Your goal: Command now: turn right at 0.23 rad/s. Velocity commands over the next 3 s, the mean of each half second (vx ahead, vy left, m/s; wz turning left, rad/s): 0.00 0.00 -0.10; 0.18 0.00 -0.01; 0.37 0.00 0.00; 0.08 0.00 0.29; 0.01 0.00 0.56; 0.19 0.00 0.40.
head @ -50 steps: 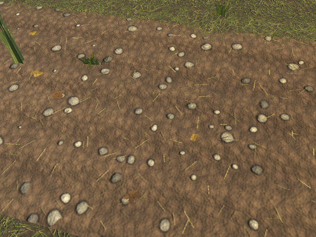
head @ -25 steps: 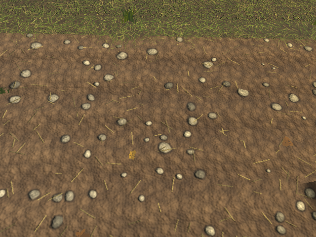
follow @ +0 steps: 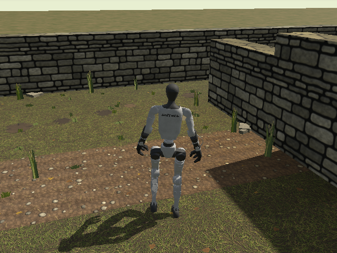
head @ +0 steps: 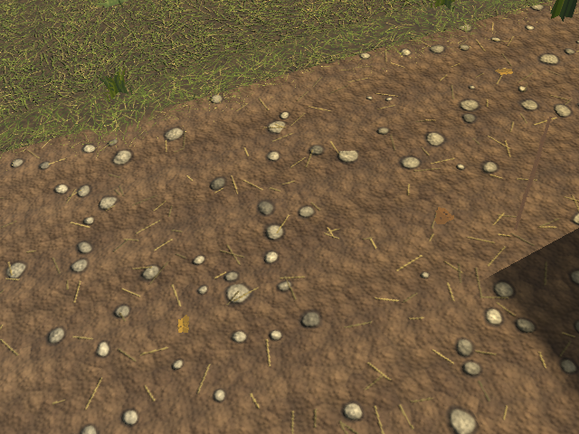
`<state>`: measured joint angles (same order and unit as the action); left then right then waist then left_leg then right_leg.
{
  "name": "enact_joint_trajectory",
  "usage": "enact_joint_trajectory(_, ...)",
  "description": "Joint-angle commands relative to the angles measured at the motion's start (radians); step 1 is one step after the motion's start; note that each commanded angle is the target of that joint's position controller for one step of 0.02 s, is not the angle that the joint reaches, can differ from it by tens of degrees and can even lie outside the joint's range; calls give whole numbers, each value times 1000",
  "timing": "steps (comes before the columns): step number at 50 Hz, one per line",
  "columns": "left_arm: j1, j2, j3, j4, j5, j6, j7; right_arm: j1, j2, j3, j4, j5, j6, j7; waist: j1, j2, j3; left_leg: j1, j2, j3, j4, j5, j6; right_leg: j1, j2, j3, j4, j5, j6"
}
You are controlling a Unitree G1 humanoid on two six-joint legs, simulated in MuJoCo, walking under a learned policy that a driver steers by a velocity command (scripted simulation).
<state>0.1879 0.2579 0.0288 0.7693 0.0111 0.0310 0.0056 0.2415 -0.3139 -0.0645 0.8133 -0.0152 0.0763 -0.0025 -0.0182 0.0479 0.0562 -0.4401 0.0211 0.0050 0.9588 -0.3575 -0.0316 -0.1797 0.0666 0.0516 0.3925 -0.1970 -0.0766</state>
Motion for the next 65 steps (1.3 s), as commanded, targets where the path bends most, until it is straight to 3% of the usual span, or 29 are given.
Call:
enact_joint_trajectory(1,34,129,24,-19,5,-16,10,-21,-54,-8,-48,1,-5,-4,36,-170,-64,-31,11,-22,-94,-22,1,127,-260,207,-98,326,-135)
enact_joint_trajectory(6,21,139,17,23,14,-20,13,-14,-38,3,-22,13,-15,-23,39,-162,-61,129,-17,-10,-297,-72,28,63,-257,236,-70,331,-139)
enact_joint_trajectory(8,-4,132,12,39,10,-21,16,20,-25,9,3,16,-23,-31,13,-147,-70,215,-27,-3,-441,-3,40,40,-243,242,-45,336,-118)
enact_joint_trajectory(9,-21,126,8,47,3,-20,19,50,-12,15,22,13,-30,-34,-12,-128,-74,294,-21,-2,-578,117,47,13,-227,233,-26,325,-91)
enact_joint_trajectory(10,-14,105,0,53,-3,-25,19,64,-20,18,35,2,-43,-38,-13,-95,-93,400,30,-59,-659,244,53,-45,-210,231,-21,266,-47)
enact_joint_trajectory(11,17,71,-10,61,-5,-31,15,67,-62,18,37,-16,-57,-41,12,-12,-114,467,148,-179,-683,333,75,-93,-158,186,19,174,-7)
enact_joint_trajectory(12,48,67,-7,83,-11,-25,12,-17,-102,14,35,-2,-62,-30,73,77,-60,326,190,-210,-647,409,120,-41,-66,109,-41,32,6)
enact_joint_trajectory(13,37,86,-6,110,4,-20,14,-50,-62,22,35,2,-68,-18,56,69,-55,277,173,-194,-647,350,119,36,-77,109,-62,45,14)
enact_joint_trajectory(14,23,101,0,130,4,-19,14,-48,-42,28,43,3,-73,-13,38,54,-34,269,132,-158,-650,301,95,47,-83,120,-66,88,15)
enact_joint_trajectory(16,14,111,6,156,0,-22,12,-12,-42,32,74,6,-77,-21,22,47,-32,281,97,-128,-654,277,77,58,-100,125,-56,153,13)
enact_joint_trajectory(21,29,74,-6,232,-3,-25,19,-4,-26,39,122,4,-76,-26,18,-21,-17,302,93,-128,-658,221,87,22,-103,125,-86,115,29)
enact_joint_trajectory(32,57,60,-20,341,-4,-25,28,8,-3,57,208,3,-80,-27,22,-42,-9,284,79,-129,-671,187,92,23,-116,120,-90,108,38)
enact_joint_trajectory(33,66,55,-23,348,-3,-25,28,19,-6,56,216,1,-79,-27,20,-34,-28,290,72,-132,-683,89,95,24,-104,109,-83,37,34)
enact_joint_trajectory(35,65,68,-15,341,3,-21,27,44,-53,36,224,0,-69,-25,10,19,-7,274,73,-182,-707,-229,134,-60,-40,53,18,-207,13)
enact_joint_trajectory(37,25,46,-16,313,21,-23,14,111,-81,20,241,-2,-59,-23,-18,92,65,267,184,-345,-808,-483,214,-209,-2,-29,183,-286,6)
enact_joint_trajectory(38,10,30,-19,298,29,-30,8,127,-77,15,249,-2,-60,-24,-19,105,103,251,252,-417,-852,-502,252,-255,-30,-62,274,-239,7)
enact_joint_trajectory(40,-14,34,-15,274,27,-48,-3,138,-59,11,250,-13,-76,-20,-13,65,119,268,292,-448,-880,-398,281,-333,-79,-52,395,-246,10)
enact_joint_trajectory(42,-15,31,-12,261,20,-68,-15,128,-59,6,247,-11,-95,-16,3,52,104,296,261,-374,-857,-285,265,-337,-97,-61,369,-235,11)
enact_joint_trajectory(45,-5,21,-5,248,9,-84,-21,114,-59,0,243,-6,-109,-12,21,73,79,226,190,-253,-802,-177,234,-170,-66,-115,215,-177,11)
enact_joint_trajectory(47,130,8,1,296,5,-89,-14,84,-56,-3,231,0,-110,-9,80,38,62,70,139,-182,-690,-171,211,90,-16,-164,61,-70,9)
enact_joint_trajectory(48,223,30,11,324,8,-95,-6,79,-31,4,220,-5,-116,-7,113,-21,34,-30,100,-141,-574,-159,190,239,-39,-105,17,-113,4)
enact_joint_trajectory(49,351,101,28,344,24,-106,5,50,39,24,190,-8,-126,1,163,-227,-11,-132,-4,-5,-248,-118,147,345,-267,218,-156,-339,-28)
enact_joint_trajectory(50,458,200,52,376,13,-98,5,40,55,25,149,-8,-130,9,164,-379,-24,-314,-97,52,2,-230,136,366,-451,604,-300,-590,-136)
enact_joint_trajectory(51,361,141,40,355,12,-93,6,-6,-18,10,143,-30,-129,13,110,-194,65,-347,-13,-27,138,-161,150,266,-447,572,-285,-605,-151)
enact_joint_trajectory(52,258,103,30,312,11,-102,-2,-16,-1,12,147,-24,-134,26,68,-121,96,-337,25,-50,152,-47,151,195,-397,472,-275,-505,-133)
enact_joint_trajectory(53,208,81,24,293,11,-111,-4,4,23,17,162,-14,-140,34,38,-102,91,-296,50,-48,132,33,138,167,-348,371,-286,-354,-114)
enact_joint_trajectory(55,207,41,10,292,7,-130,1,12,20,13,175,-25,-137,43,17,-98,57,-244,66,-19,104,117,108,168,-289,228,-286,-94,-92)
enact_joint_trajectory(59,320,26,-1,332,2,-141,6,-79,37,13,141,-20,-115,41,26,-115,43,-295,51,41,65,178,70,218,-256,93,-248,306,-101)
enact_joint_trajectory(65,345,20,-13,339,5,-139,13,-302,77,39,47,-6,-114,37,55,-129,99,-183,-2,119,-279,294,74,165,-226,-3,-242,550,-99)
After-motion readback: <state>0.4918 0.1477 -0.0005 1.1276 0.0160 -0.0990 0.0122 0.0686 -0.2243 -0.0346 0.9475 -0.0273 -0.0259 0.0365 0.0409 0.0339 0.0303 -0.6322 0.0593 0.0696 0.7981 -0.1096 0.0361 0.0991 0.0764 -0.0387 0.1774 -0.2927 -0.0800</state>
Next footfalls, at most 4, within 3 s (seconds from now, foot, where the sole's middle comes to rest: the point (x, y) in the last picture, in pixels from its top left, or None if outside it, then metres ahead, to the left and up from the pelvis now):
0.22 left None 0.02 0.13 -0.78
0.96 right None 0.11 -0.09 -0.78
1.42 left None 0.45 0.05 -0.78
1.98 right None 0.42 -0.13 -0.78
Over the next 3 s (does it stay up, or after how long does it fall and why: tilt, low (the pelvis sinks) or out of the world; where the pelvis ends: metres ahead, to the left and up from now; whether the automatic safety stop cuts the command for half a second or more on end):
stays up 0.40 0.02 0.00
